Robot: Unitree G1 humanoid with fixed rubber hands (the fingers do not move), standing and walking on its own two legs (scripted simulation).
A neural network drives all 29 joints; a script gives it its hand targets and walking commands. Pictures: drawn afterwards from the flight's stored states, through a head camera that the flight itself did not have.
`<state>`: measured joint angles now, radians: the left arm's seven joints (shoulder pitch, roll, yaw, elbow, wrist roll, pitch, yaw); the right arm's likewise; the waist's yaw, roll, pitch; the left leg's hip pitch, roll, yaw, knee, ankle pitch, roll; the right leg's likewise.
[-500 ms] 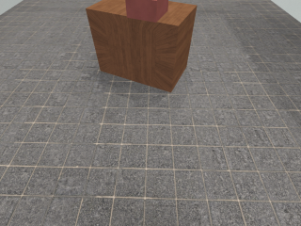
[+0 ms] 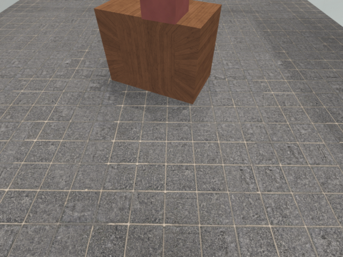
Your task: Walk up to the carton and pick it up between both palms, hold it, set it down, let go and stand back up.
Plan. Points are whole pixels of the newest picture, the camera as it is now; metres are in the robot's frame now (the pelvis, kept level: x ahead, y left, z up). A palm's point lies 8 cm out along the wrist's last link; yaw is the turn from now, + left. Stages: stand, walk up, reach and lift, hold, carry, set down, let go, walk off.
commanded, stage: stand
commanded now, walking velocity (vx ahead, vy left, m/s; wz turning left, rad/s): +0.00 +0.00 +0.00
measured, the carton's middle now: (165, 3) +1.69 +0.07 -0.03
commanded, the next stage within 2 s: walk up in 1.92 s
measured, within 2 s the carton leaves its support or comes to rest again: neither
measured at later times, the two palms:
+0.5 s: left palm out of the picture +0.05 +0.24 -0.13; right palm out of the picture +0.04 -0.24 -0.13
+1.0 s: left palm out of the picture +0.03 +0.24 -0.13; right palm out of the picture +0.03 -0.23 -0.13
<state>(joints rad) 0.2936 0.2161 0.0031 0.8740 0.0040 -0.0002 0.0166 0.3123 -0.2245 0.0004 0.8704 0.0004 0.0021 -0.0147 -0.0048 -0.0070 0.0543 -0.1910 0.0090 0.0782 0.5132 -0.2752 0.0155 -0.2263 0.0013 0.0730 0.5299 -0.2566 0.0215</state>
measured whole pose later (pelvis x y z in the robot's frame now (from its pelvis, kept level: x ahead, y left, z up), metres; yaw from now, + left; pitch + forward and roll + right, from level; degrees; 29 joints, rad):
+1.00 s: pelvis +0.01 +0.01 +0.00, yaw -1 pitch -3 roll +1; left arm 0.28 0.19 -0.01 1.01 0.00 0.00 0.04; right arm 0.31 -0.19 0.00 0.97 0.01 0.00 -0.03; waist 0.00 -0.01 0.05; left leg -0.15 0.00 0.09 0.45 -0.26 0.02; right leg -0.19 -0.01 0.09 0.48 -0.25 0.03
